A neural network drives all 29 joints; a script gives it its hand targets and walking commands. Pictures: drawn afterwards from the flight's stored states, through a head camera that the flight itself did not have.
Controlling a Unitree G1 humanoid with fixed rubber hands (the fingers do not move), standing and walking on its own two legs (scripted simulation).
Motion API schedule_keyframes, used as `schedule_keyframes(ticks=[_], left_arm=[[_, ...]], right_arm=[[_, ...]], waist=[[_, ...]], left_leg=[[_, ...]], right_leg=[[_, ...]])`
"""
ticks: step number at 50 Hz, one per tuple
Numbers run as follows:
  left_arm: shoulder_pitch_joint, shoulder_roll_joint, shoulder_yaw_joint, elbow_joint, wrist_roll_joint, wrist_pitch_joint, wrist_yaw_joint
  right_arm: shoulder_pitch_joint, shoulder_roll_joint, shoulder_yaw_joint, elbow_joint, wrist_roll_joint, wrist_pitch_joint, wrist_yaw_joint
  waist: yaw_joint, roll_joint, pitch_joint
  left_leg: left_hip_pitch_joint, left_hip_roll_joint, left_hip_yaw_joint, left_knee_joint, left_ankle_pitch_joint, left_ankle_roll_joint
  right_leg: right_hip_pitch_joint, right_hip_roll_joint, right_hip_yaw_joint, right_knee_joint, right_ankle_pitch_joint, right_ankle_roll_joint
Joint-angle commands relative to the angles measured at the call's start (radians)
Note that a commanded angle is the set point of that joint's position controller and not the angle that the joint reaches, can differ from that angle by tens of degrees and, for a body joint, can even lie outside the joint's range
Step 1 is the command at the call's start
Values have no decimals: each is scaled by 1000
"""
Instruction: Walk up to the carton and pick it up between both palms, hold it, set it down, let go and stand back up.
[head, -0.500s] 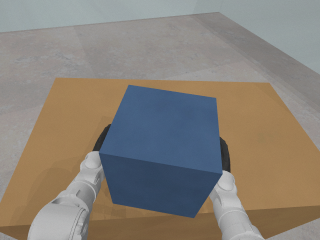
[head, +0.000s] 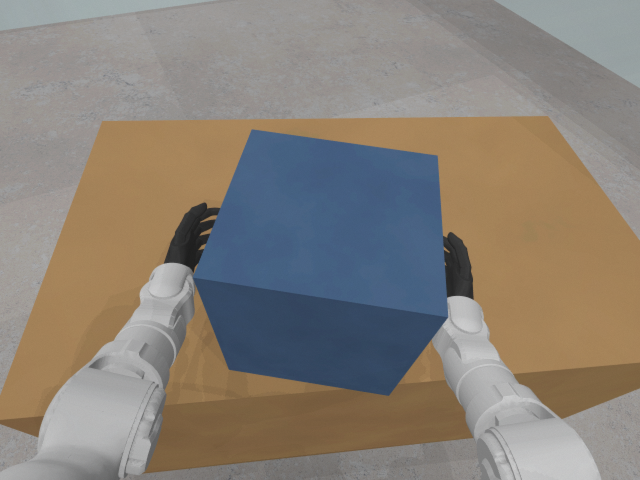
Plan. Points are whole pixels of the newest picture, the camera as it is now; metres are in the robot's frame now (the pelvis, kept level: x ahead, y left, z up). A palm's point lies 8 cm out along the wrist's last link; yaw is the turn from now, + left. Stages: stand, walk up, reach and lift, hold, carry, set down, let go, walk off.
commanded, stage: set down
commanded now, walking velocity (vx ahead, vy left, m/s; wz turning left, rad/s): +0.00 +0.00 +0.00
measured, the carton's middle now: (324, 271) +0.40 -0.03 +0.02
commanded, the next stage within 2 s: none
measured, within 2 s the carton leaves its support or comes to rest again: neither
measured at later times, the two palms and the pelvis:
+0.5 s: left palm (123, 240) +0.41 +0.21 +0.09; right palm (499, 260) +0.36 -0.24 +0.09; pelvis -0.02 -0.03 +0.01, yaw +1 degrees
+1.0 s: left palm (129, 232) +0.41 +0.20 +0.10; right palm (498, 265) +0.34 -0.22 +0.11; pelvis -0.01 -0.03 +0.02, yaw +0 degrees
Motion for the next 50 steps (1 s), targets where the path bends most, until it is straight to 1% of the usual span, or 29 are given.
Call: schedule_keyframes(ticks=[1,3,4,5,6,8,9,10,13,15,16,17,18,19,20,22,25,26,28,29,30,31,33,35,36,40,44,47,50], left_arm=[[-499,197,0,-254,-49,-52,-8],[-524,212,-4,-271,-68,-9,-2],[-508,229,-23,-277,-84,6,-6],[-535,269,-21,-353,-100,25,-4],[-551,272,-27,-376,-116,55,-4],[-543,310,-31,-409,-132,104,-17],[-534,299,-55,-371,-145,115,-30],[-581,350,-54,-519,-168,127,-32],[-583,383,-66,-535,-192,183,-40],[-572,430,-57,-556,-200,223,-43],[-546,449,-54,-544,-203,240,-44],[-525,436,-65,-456,-204,249,-55],[-511,442,-59,-434,-194,249,-63],[-536,452,-55,-506,-193,243,-67],[-515,472,-39,-469,-187,247,-71],[-494,445,-52,-393,-184,237,-88],[-498,434,-60,-313,-172,207,-114],[-540,438,-44,-422,-165,200,-113],[-530,434,-35,-387,-162,206,-112],[-550,454,-16,-457,-159,214,-108],[-539,446,-9,-443,-156,231,-105],[-542,449,2,-488,-156,250,-102],[-523,448,10,-459,-154,281,-99],[-545,459,27,-545,-152,305,-91],[-521,456,30,-558,-150,318,-85],[-500,476,61,-655,-138,369,-81],[-483,469,74,-701,-119,416,-79],[-445,453,78,-692,-103,441,-80],[-400,447,94,-731,-92,454,-80]], right_arm=[[-507,-195,-14,-278,31,-54,1],[-524,-231,-18,-270,54,-32,1],[-507,-257,-29,-267,56,-16,3],[-523,-312,-41,-323,66,-3,4],[-533,-318,-51,-346,66,19,3],[-532,-321,-55,-381,54,71,4],[-530,-296,-62,-374,36,97,5],[-550,-338,-63,-515,47,112,2],[-551,-312,-52,-533,38,184,2],[-549,-321,-28,-573,53,223,0],[-524,-316,-7,-550,70,243,-2],[-507,-275,15,-480,74,264,-3],[-505,-258,32,-477,75,271,-5],[-492,-253,36,-522,81,271,-8],[-482,-271,45,-510,94,272,-12],[-454,-213,63,-423,99,273,-14],[-456,-165,79,-389,82,255,-25],[-484,-179,63,-484,77,240,-32],[-491,-167,56,-489,66,231,-46],[-520,-191,36,-547,58,230,-52],[-508,-185,27,-547,44,237,-58],[-522,-195,12,-617,36,242,-67],[-516,-183,-18,-601,-5,269,-82],[-507,-189,-49,-687,-33,283,-93],[-483,-196,-70,-693,-46,290,-98],[-419,-180,-71,-753,-38,329,-98],[-386,-162,-29,-759,14,374,-79],[-350,-157,5,-747,46,396,-58],[-309,-168,3,-777,60,390,-43]], waist=[[-26,39,-732],[-21,66,-764],[-35,70,-763],[-27,76,-813],[-40,69,-817],[-32,52,-788],[-52,32,-726],[-43,41,-819],[-43,80,-788],[-21,83,-768],[-12,92,-732],[-17,79,-626],[2,73,-579],[11,90,-603],[16,99,-605],[7,112,-505],[3,85,-428],[11,97,-519],[-7,76,-517],[3,75,-553],[-12,52,-531],[-4,44,-560],[-21,9,-492],[-24,9,-536],[-39,12,-543],[-26,28,-535],[1,89,-458],[22,98,-378],[26,111,-384]], left_leg=[[505,15,-6,13,587,-119],[535,18,-12,28,610,-136],[546,17,-14,33,594,-136],[583,17,-21,29,611,-138],[599,20,-27,28,598,-141],[593,18,-22,8,524,-126],[557,15,-28,1,454,-110],[600,12,-23,-22,460,-109],[613,17,-34,-30,456,-97],[619,12,-32,-46,463,-87],[617,11,-30,-58,458,-86],[567,11,-30,-73,405,-73],[537,2,-25,-100,365,-66],[547,-4,-19,-115,367,-69],[538,-8,-18,-116,393,-67],[506,-14,-11,-126,365,-72],[439,-22,-8,-142,268,-65],[477,-30,-1,-152,302,-73],[460,-29,-4,-152,292,-70],[481,-31,-3,-157,293,-72],[487,-27,-4,-165,280,-72],[502,-31,1,-168,286,-70],[486,-28,4,-189,234,-64],[544,-22,2,-197,261,-67],[567,-22,3,-197,280,-71],[615,-16,14,-201,318,-71],[629,-7,19,-223,326,-70],[612,-3,19,-241,324,-67],[630,-2,23,-232,409,-75]], right_leg=[[149,16,-84,-16,368,-6],[81,30,-95,-15,321,-10],[62,34,-101,-12,299,-14],[67,41,-108,-15,303,-16],[56,44,-117,-22,292,-17],[73,48,-120,-38,251,-20],[60,43,-121,-44,207,-25],[128,44,-121,-49,253,-26],[122,40,-113,-63,216,-36],[157,34,-103,-72,232,-34],[169,33,-98,-83,228,-31],[153,24,-93,-89,197,-36],[190,14,-84,-98,203,-31],[235,9,-63,-101,249,-26],[258,8,-53,-100,288,-28],[261,-3,-41,-109,271,-30],[306,-33,-7,-125,250,-33],[365,-30,-5,-129,296,-30],[369,-24,-9,-126,329,-27],[397,-20,-10,-130,331,-22],[389,-14,-17,-136,314,-16],[411,-12,-11,-152,332,-17],[392,-10,-18,-171,269,-11],[406,-4,-22,-183,282,-12],[400,2,-30,-182,295,-11],[441,4,-28,-185,315,-17],[466,4,-19,-194,290,-34],[477,4,-13,-198,273,-43],[489,11,-15,-192,321,-47]])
